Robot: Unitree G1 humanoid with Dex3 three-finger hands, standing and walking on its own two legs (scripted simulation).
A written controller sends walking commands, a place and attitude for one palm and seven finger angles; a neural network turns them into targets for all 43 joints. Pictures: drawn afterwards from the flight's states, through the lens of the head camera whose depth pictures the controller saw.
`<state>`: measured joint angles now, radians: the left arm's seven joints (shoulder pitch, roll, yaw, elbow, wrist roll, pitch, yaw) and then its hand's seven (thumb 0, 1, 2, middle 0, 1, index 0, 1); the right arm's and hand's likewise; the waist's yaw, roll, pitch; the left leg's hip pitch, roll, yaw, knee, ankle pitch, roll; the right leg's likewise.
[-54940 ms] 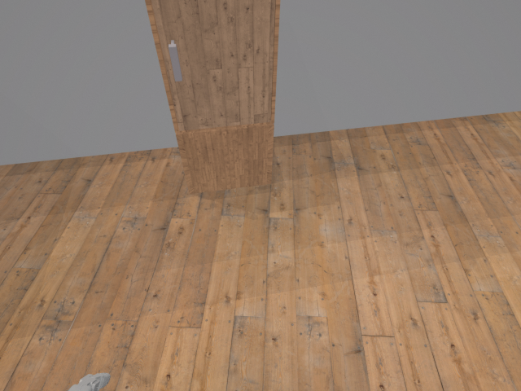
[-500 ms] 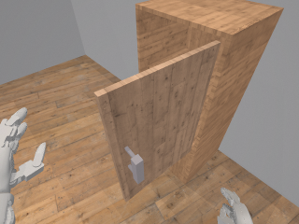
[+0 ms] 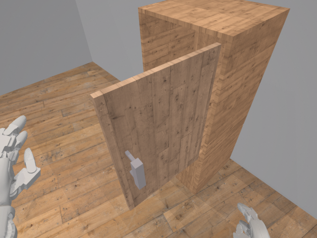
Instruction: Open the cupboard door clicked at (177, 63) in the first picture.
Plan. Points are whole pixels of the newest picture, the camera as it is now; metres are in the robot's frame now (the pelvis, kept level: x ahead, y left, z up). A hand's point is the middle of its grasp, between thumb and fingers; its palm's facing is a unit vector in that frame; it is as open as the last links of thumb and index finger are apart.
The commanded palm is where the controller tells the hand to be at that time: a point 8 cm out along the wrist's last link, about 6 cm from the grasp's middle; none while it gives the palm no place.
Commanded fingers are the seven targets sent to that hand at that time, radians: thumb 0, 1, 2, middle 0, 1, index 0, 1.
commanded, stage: step back with the hand held close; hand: left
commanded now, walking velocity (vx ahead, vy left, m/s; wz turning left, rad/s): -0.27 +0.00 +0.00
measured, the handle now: (134, 169) +0.32 +0.12 -0.03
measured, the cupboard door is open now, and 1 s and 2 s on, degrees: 86 86 86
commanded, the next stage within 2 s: stop stepping back and stand still in 1.30 s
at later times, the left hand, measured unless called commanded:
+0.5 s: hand (41, 170) +0.19 +0.26 +0.15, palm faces +0.31 -0.80 -0.51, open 7.4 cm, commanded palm +0.13 +0.30 +0.17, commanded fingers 0.00 0.90 0.90 -0.20 -0.30 -0.20 -0.30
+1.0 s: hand out of the picture +0.08 +0.31 +0.15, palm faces +0.43 -0.76 -0.48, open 7.4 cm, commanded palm +0.02 +0.34 +0.17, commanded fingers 0.00 0.90 0.90 -0.20 -0.30 -0.20 -0.30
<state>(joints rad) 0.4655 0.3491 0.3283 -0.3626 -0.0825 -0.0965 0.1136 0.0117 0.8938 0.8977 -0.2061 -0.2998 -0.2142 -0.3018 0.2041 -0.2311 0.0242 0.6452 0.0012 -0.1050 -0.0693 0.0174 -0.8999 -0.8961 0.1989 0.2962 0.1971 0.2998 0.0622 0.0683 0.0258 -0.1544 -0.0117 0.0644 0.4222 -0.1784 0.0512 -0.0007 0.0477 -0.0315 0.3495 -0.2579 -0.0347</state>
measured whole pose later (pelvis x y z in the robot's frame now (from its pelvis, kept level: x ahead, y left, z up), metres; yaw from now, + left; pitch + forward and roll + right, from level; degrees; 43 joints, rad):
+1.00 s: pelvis -0.11 +0.04 -0.02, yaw +2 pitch +0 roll -4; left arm 0.55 0.42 0.42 -0.55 -0.05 -0.21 0.15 0.01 0.89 0.90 -0.21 -0.30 -0.22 -0.30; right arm 0.16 -0.21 0.00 0.59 0.00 -0.08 -0.06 0.02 -0.90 -0.90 0.20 0.30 0.20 0.30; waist 0.03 0.04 0.08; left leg -0.49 -0.01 0.06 0.55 -0.19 0.04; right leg -0.27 0.08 0.01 0.52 -0.25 -0.01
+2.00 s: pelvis -0.43 +0.21 -0.04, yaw -5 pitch -3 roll -3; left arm 0.27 0.50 0.58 -0.46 -0.02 -0.23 0.11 0.00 0.89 0.90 -0.21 -0.30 -0.22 -0.30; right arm 0.25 -0.13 0.01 0.70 -0.02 -0.13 -0.03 0.02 -0.90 -0.90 0.20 0.30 0.20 0.30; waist 0.03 -0.03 0.01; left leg -0.45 0.06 0.00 0.87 -0.38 0.01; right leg -0.71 0.03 -0.03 1.45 -0.39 0.02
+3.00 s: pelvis -0.49 +0.19 -0.01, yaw +1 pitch +2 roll -1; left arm 0.26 0.18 0.05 0.91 0.01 0.02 0.03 -0.04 0.94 0.90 -0.20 -0.30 -0.21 -0.30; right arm 0.34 -0.18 -0.04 0.99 -0.03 0.03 -0.02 0.01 -0.91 -0.90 0.19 0.30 0.19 0.30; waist -0.02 0.06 0.02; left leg -0.21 0.01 0.01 0.52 -0.35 0.02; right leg -0.33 0.02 -0.12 0.52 -0.21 -0.06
